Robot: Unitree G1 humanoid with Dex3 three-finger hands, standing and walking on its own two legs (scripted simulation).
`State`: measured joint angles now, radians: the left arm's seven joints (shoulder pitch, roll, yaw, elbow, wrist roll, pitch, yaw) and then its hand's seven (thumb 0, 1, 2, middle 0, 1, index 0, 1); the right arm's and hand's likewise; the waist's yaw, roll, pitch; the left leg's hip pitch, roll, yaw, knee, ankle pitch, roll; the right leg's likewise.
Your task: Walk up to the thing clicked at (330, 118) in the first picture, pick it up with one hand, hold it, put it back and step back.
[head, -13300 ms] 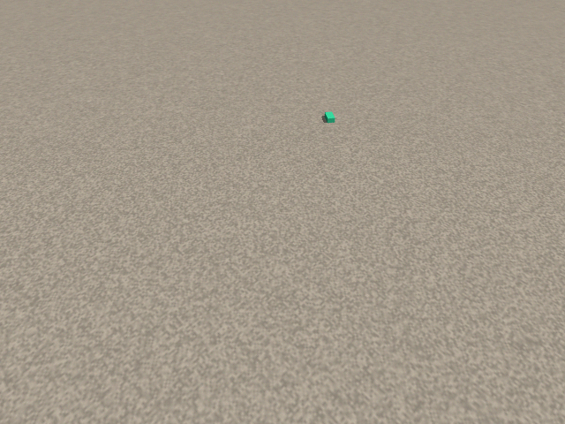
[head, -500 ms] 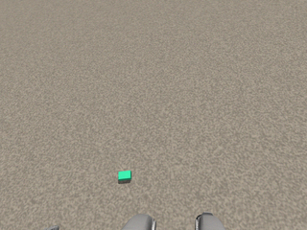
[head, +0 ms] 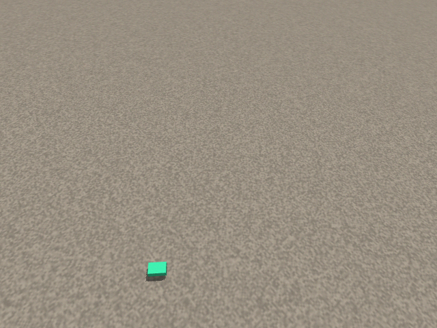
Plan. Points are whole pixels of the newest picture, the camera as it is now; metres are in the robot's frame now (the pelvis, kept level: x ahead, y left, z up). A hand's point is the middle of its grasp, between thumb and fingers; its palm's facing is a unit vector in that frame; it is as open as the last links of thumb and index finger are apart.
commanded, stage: stand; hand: left
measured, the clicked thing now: (157, 269) +0.51 +0.24 -0.74
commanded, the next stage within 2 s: none
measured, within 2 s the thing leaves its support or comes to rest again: neither
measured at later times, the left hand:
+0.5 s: hand out of the picture +0.11 +0.26 -0.13, palm faces -0.01 -0.94 -0.35, open 7.4 cm
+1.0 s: hand out of the picture +0.07 +0.25 -0.13, palm faces -0.01 -0.94 -0.35, open 7.4 cm
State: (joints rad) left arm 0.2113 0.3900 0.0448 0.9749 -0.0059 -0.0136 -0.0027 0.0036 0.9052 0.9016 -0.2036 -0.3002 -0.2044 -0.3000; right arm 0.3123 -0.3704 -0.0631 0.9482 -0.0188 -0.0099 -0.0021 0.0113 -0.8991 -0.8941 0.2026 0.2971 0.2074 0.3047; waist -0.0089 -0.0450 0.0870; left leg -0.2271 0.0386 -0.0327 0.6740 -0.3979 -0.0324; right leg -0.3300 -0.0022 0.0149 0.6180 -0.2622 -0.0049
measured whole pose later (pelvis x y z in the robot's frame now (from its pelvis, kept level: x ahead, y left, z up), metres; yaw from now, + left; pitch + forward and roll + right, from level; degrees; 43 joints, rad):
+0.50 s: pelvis +0.00 +0.00 +0.02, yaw +0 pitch -4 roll +1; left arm 0.07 0.37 0.00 1.09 0.00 -0.03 -0.01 0.00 0.90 0.90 -0.20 -0.30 -0.20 -0.30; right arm 0.14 -0.35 -0.02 1.09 -0.01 -0.02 0.02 0.01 -0.90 -0.89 0.20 0.30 0.21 0.30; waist 0.00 -0.02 0.07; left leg -0.09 0.01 -0.03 0.42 -0.26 -0.03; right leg -0.23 -0.03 0.03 0.43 -0.14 0.02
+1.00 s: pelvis +0.00 -0.01 +0.02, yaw +0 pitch -3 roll +0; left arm 0.10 0.36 0.00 1.15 0.00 -0.02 -0.01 0.00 0.90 0.90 -0.20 -0.30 -0.21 -0.30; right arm 0.11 -0.35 -0.02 1.13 -0.01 0.00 0.02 0.01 -0.90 -0.89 0.20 0.30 0.20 0.30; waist 0.01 0.00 0.07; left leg -0.09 0.03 -0.04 0.37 -0.23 -0.04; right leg -0.22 -0.01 0.02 0.38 -0.11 0.01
